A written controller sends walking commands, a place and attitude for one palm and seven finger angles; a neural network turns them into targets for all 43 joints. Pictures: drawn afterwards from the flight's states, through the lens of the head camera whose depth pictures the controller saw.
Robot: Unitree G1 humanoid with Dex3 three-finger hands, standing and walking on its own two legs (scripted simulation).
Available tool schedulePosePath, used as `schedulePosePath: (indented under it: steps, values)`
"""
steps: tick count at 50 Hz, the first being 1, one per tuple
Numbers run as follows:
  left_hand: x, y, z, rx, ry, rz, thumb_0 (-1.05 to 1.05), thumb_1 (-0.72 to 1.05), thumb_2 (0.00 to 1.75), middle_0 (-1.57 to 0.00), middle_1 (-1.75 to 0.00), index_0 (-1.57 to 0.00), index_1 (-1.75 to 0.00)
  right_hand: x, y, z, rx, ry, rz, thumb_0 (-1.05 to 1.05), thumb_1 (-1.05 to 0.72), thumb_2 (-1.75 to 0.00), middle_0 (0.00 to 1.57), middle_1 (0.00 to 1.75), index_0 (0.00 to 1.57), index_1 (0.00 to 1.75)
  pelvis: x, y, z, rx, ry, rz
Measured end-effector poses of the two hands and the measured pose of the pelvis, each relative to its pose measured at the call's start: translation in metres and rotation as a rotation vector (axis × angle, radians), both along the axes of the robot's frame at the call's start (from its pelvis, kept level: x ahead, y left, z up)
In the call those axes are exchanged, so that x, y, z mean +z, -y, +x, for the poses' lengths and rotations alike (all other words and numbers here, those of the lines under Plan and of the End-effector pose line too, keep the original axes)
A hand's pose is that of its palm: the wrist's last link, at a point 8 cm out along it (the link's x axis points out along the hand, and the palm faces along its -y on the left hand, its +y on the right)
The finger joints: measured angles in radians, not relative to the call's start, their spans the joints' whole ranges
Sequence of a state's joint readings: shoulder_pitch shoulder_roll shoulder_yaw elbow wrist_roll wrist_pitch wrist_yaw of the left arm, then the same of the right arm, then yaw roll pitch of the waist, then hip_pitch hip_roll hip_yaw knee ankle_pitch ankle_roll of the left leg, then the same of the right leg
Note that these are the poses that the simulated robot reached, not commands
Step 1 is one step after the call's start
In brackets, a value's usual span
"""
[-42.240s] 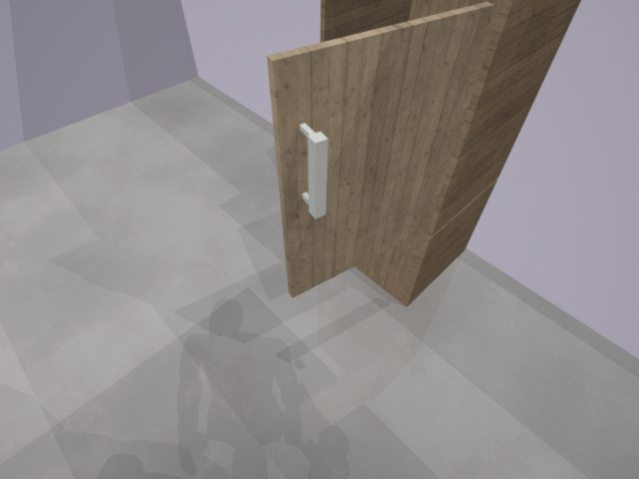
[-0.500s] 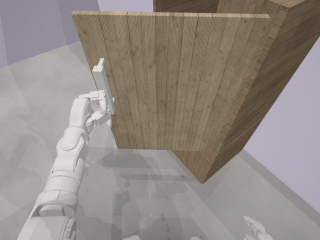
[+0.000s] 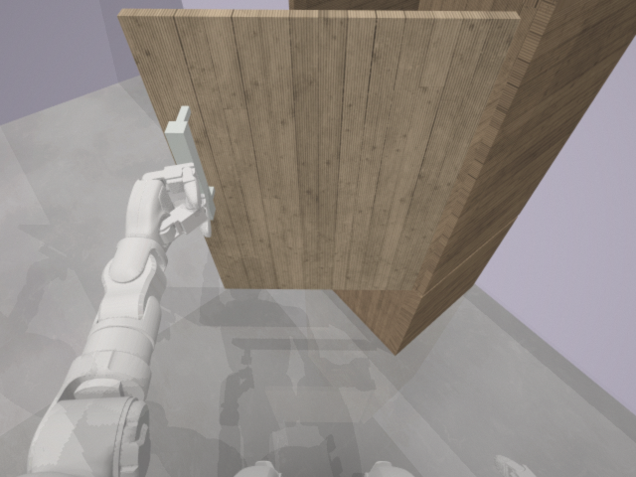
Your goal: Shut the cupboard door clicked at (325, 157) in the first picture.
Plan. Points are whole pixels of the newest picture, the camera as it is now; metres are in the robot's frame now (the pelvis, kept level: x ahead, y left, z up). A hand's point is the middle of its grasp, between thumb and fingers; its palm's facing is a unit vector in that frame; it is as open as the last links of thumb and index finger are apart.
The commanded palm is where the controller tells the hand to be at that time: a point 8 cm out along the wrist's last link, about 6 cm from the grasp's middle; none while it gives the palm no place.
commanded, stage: push the door shut along its arc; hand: left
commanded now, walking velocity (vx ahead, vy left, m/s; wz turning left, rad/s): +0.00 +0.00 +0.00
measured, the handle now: (196, 166) +0.51 +0.19 +0.09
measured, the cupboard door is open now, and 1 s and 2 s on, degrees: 50 35 25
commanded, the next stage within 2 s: pull the fist back off the door in 1.82 s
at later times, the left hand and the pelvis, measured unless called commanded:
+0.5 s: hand (205, 184) +0.47 +0.16 +0.10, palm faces -0.11 -0.99 -0.01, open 3.2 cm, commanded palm +0.46 +0.20 +0.10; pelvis +0.00 +0.01 -0.01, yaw +0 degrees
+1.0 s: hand (231, 152) +0.53 +0.14 +0.10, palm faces -0.22 -0.98 -0.02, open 3.1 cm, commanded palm +0.53 +0.17 +0.10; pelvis -0.01 +0.01 -0.03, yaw +0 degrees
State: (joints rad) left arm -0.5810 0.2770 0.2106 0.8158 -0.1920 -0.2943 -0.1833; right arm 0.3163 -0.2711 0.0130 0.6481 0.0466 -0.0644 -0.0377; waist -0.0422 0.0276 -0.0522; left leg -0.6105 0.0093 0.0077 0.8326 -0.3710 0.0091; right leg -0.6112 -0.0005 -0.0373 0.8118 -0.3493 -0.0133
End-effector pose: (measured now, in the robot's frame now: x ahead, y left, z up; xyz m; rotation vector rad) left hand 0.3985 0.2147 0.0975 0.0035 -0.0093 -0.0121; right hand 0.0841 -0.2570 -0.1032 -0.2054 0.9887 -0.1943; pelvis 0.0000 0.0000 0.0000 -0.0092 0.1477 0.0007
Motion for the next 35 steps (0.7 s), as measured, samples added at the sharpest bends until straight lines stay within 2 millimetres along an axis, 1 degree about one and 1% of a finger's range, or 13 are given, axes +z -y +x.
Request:
schedulePosePath:
  steps: [8, 14, 19, 26, 32, 35]
  values:
    - [-0.002, 0.000, 0.012, -0.017, -0.018, 0.006, 0.02, 0.90, 0.91, -1.30, -1.50, -1.30, -1.50, 0.001, -0.004, 0.008, 0.006, 0.026, 0.003, 0.01, -0.90, -0.90, 0.20, 0.30, 0.20, 0.30, -0.002, -0.001, -0.001, -0.001, -0.014, 0.000]
    - [-0.001, -0.006, 0.026, -0.049, -0.030, 0.009, 0.00, 0.88, 0.92, -1.30, -1.50, -1.30, -1.50, -0.004, -0.004, 0.001, 0.009, -0.009, -0.007, 0.01, -0.90, -0.90, 0.20, 0.30, 0.20, 0.30, -0.006, -0.002, -0.003, 0.007, -0.034, -0.006]
    - [-0.001, -0.007, 0.038, -0.076, -0.034, 0.009, 0.01, 0.89, 0.93, -1.30, -1.50, -1.30, -1.50, -0.009, -0.003, -0.014, -0.001, -0.053, -0.017, 0.00, -0.90, -0.90, 0.20, 0.30, 0.20, 0.30, -0.010, -0.005, -0.004, 0.011, -0.057, -0.012]
    - [0.000, -0.006, 0.055, -0.107, -0.035, 0.009, 0.02, 0.93, 0.96, -1.30, -1.50, -1.30, -1.50, -0.014, 0.000, -0.041, -0.031, -0.127, -0.031, 0.00, -0.90, -0.90, 0.20, 0.30, 0.20, 0.30, -0.014, -0.008, -0.005, 0.011, -0.086, -0.017]
    - [0.001, -0.001, 0.070, -0.132, -0.044, 0.021, 0.01, 0.98, 0.99, -1.30, -1.50, -1.30, -1.50, -0.017, 0.000, -0.064, -0.054, -0.187, -0.042, 0.00, -0.90, -0.90, 0.20, 0.30, 0.20, 0.30, -0.018, -0.010, -0.007, 0.013, -0.109, -0.023]
    - [0.001, 0.005, 0.079, -0.158, -0.048, 0.025, 0.02, 0.98, 0.99, -1.30, -1.50, -1.30, -1.50, -0.017, 0.000, -0.074, -0.065, -0.211, -0.046, 0.00, -0.90, -0.90, 0.20, 0.30, 0.20, 0.30, -0.019, -0.011, -0.007, 0.012, -0.121, -0.025]
